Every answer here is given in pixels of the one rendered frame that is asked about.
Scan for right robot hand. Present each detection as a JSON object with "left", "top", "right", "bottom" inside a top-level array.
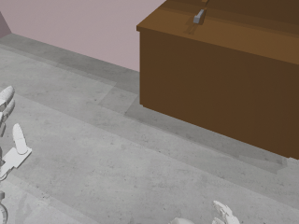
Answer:
[{"left": 212, "top": 201, "right": 240, "bottom": 224}]

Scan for left robot hand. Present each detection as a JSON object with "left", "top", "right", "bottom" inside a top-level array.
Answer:
[{"left": 0, "top": 86, "right": 32, "bottom": 183}]

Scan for tap lever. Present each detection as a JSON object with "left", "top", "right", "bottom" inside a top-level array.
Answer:
[{"left": 193, "top": 9, "right": 204, "bottom": 23}]

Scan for counter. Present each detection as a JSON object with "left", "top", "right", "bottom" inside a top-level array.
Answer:
[{"left": 136, "top": 0, "right": 299, "bottom": 160}]

